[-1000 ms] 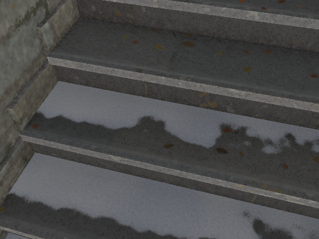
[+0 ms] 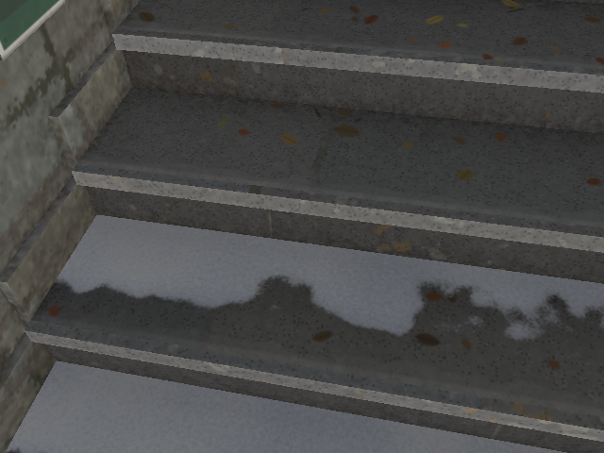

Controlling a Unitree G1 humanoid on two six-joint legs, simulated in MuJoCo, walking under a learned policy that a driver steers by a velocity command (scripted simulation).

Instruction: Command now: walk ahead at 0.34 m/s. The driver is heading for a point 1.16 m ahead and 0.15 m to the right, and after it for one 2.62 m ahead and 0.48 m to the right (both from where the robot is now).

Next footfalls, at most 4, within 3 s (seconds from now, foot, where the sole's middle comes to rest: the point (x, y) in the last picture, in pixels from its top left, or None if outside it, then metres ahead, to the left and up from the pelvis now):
0.32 right None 0.35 -0.22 -0.62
1.20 left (284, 328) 0.67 0.06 -0.47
1.78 right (354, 165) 0.97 -0.09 -0.31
2.20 left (275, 18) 1.33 0.07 -0.16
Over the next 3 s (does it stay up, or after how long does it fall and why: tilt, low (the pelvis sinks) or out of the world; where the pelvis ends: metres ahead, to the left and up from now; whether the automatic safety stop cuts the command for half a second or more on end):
stays up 1.29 -0.10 0.62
